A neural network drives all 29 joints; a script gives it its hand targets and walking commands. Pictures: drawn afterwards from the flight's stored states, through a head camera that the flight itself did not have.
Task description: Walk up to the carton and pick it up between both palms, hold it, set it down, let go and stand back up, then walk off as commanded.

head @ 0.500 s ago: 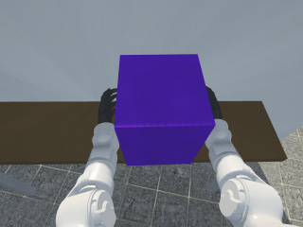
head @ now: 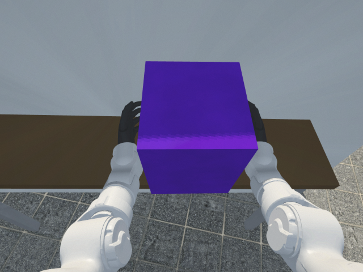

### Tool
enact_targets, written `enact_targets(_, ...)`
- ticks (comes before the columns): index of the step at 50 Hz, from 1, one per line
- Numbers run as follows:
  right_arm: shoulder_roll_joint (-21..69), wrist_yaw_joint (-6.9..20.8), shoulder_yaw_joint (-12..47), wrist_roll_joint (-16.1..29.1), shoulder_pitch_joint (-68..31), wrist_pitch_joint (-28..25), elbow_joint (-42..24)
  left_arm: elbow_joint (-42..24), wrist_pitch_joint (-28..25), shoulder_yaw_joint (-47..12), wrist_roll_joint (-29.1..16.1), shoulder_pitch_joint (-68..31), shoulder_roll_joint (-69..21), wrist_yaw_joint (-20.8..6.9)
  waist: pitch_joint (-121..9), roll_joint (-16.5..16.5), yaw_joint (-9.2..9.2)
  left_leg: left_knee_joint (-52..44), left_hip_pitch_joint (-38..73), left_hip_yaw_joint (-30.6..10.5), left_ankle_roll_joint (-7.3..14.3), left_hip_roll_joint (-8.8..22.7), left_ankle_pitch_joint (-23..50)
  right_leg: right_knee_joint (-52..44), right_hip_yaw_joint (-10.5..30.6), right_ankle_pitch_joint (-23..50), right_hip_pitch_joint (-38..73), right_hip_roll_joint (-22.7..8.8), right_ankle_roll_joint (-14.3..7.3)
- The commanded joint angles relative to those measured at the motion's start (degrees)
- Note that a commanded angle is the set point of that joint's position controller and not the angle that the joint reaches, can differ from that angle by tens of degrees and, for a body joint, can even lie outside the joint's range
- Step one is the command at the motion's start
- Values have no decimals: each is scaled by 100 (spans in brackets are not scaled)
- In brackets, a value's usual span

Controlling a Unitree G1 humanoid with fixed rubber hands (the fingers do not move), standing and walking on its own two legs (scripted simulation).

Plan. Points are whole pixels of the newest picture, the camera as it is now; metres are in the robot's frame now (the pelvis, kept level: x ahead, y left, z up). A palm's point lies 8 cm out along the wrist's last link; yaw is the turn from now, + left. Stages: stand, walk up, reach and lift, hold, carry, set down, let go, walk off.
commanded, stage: reach and lift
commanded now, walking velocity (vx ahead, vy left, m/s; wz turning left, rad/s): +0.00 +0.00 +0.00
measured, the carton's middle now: (191, 134) +0.44 +0.04 +0.03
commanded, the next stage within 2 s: none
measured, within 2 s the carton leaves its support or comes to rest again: leaves its support in 0.32 s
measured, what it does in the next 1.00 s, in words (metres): stands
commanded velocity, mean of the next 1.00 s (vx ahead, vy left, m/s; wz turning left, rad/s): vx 0.00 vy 0.00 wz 0.00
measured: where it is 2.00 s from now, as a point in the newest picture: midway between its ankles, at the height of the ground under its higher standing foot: outside the picture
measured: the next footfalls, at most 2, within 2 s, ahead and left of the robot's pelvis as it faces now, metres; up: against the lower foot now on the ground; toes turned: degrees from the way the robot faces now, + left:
none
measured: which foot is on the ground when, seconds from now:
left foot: down 0.00-1.00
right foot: down 0.00-1.00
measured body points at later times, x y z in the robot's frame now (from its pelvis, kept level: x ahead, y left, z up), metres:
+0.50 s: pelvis +0.01 +0.00 +0.00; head +0.04 +0.01 +0.44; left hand +0.41 +0.18 +0.06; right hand +0.45 -0.11 +0.08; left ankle +0.05 +0.16 -0.74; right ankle +0.00 -0.12 -0.74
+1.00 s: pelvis +0.00 +0.01 +0.01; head -0.05 +0.05 +0.46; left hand +0.41 +0.21 +0.20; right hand +0.42 -0.09 +0.20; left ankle +0.05 +0.16 -0.74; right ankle +0.00 -0.12 -0.74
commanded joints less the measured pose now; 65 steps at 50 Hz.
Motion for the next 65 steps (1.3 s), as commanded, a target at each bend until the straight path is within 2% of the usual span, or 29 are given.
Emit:
enact_targets(1,3211,1101,1719,-593,-3450,-341,-350,-765,-198,-1879,414,-3696,-3063,-631,-4396,205,167,268,2545,694,213,-477,1053,242,-559,2013,1726,324,107)
enact_targets(10,3648,998,2483,163,-3804,8,-1161,-764,-200,-2602,-210,-4121,-3258,-658,-5207,224,-146,710,2561,461,195,-586,1440,551,-372,2795,2002,352,218)
enact_targets(11,3620,983,2629,179,-3527,29,-1108,-740,-189,-2598,-171,-3830,-3239,-649,-5215,276,-15,724,2602,431,199,-548,1537,583,-360,2970,1876,365,220)
enact_targets(13,3907,906,2847,413,-3719,162,-1361,-1228,-199,-2911,-464,-4478,-3438,-616,-5321,224,-169,818,2458,349,160,-611,1684,710,-297,3263,2192,347,244)
enact_targets(15,3805,906,3049,578,-3630,238,-1765,-980,-126,-3028,-580,-3965,-3626,-616,-5404,162,-121,810,2440,290,165,-589,1670,752,-261,3242,2109,376,311)
enact_targets(20,4173,766,3648,1205,-3796,660,-2618,-2048,64,-3745,-995,-4690,-3891,-546,-5291,415,-365,1000,2821,60,32,-704,2022,844,-215,3573,2186,398,346)
enact_targets(21,4331,730,3804,1419,-3753,742,-2854,-2405,125,-3829,-1031,-4593,-3940,-540,-5595,433,-253,1096,2882,91,27,-684,2142,885,-151,3637,2191,404,360)
enact_targets(22,4297,711,3937,1521,-3670,913,-3069,-2609,195,-3728,-1050,-4704,-3774,-544,-5517,229,-143,1054,2786,68,81,-733,2030,878,-79,3555,2377,376,402)
enact_targets(27,4622,458,4361,2106,-3409,1554,-3961,-3128,699,-3927,-1137,-4737,-3555,-719,-5128,115,-422,1011,2886,40,133,-927,1726,716,133,3693,2901,133,608)
enact_targets(30,4369,371,4051,2077,-3507,2113,-3788,-3677,1312,-3809,-1039,-5181,-3388,-784,-4014,189,-598,750,3169,-46,166,-874,1097,354,37,2420,2678,122,532)
enact_targets(31,4090,405,3883,2124,-3756,2253,-3538,-3593,1583,-3655,-859,-5163,-3427,-767,-3605,478,-423,661,3311,-16,137,-849,1037,185,55,1837,2441,138,411)
enact_targets(33,4128,313,3823,2207,-4266,2452,-4082,-3393,2012,-3556,-992,-5453,-3289,-875,-3350,119,-412,567,3446,19,187,-871,888,-80,71,1491,2429,84,410)
enact_targets(35,3952,321,3760,2465,-4639,2625,-4416,-3477,2497,-3634,-995,-5016,-3576,-917,-3511,158,-435,543,3821,-11,166,-869,1159,-215,-1,1565,2515,167,345)
enact_targets(36,3838,445,3484,2400,-5097,2712,-4040,-3419,2600,-3393,-862,-5420,-3611,-875,-3413,320,-290,432,3770,-9,173,-840,904,-244,-49,1115,2302,224,284)
enact_targets(40,3241,452,2855,2472,-5066,3019,-3816,-2642,3330,-2891,-476,-4556,-3547,-1010,-2421,251,-484,206,4259,-34,143,-788,827,-557,-163,694,2416,311,247)
enact_targets(42,3040,533,2260,2218,-5001,3093,-3310,-2215,3466,-2289,-209,-4576,-3345,-1127,-1984,22,-413,-85,4305,-35,229,-743,216,-749,-221,-147,2167,280,238)
enact_targets(44,3016,540,2034,2067,-4822,3150,-3121,-2140,3552,-2003,-94,-4423,-3162,-1193,-1919,-46,-431,-158,4360,117,260,-773,287,-784,-250,42,2351,245,247)
enact_targets(46,2813,584,1782,2034,-4520,3183,-2950,-2228,3653,-2084,-145,-4588,-3167,-1231,-1887,240,-659,-128,4641,97,100,-717,378,-801,-282,138,2315,277,189)
enact_targets(47,2860,601,1771,2103,-4203,3240,-2633,-2242,3638,-1796,56,-4374,-3009,-1258,-1484,253,-552,-159,4738,118,131,-737,509,-864,-233,21,2315,283,191)
enact_targets(49,2708,667,1613,1928,-4462,3123,-2905,-2305,3752,-2110,8,-4505,-3258,-1219,-1518,536,-678,-221,4837,128,14,-678,278,-900,-320,-291,2236,271,145)
enact_targets(52,2724,703,1598,1970,-4283,3060,-2815,-3082,3816,-2408,-48,-4658,-3346,-1169,-1616,816,-757,-131,5024,176,-122,-669,657,-850,-369,29,2344,295,134)
enact_targets(53,2763,686,1821,2041,-4408,3077,-3028,-3085,3865,-2485,-48,-4437,-3337,-1154,-1793,805,-679,-101,5095,183,-115,-711,810,-878,-370,92,2411,312,138)
enact_targets(54,2786,658,1890,2056,-4627,2998,-3392,-3217,3913,-2829,-280,-4584,-3634,-1138,-1912,797,-846,-5,5092,128,-179,-693,899,-832,-367,279,2491,301,129)
enact_targets(57,3148,669,2621,2421,-5093,2881,-4302,-4363,3822,-3587,-665,-5171,-3960,-962,-3044,1014,-838,283,5354,47,-265,-749,1503,-641,-456,814,2527,363,176)
enact_targets(58,3146,681,2668,2506,-5232,2917,-4344,-4489,3853,-3875,-816,-5454,-4030,-852,-3188,1278,-891,324,5353,-7,-358,-745,1452,-636,-469,626,2390,382,123)
enact_targets(61,3090,597,2884,2570,-5232,3074,-5063,-4559,4042,-4307,-1002,-4979,-4126,-741,-3395,1285,-962,387,5242,-135,-323,-722,1092,-694,-408,434,1973,394,87)
enact_targets(62,3086,588,2955,2711,-4905,3211,-4804,-4614,4146,-4166,-903,-4766,-4153,-754,-3140,1339,-885,365,5254,-69,-328,-722,1098,-692,-389,469,2039,405,107)
enact_targets(63,3336,517,3329,2864,-4980,3306,-5298,-4775,4193,-4107,-895,-4492,-3970,-769,-3399,1123,-710,473,5228,-10,-193,-804,1226,-682,-297,679,2347,398,148)
enact_targets(65,3248,473,3191,2694,-5022,3471,-5064,-4333,4299,-3755,-746,-4479,-3762,-853,-2703,917,-697,279,4868,-28,-22,-827,442,-743,-240,137,2167,287,227)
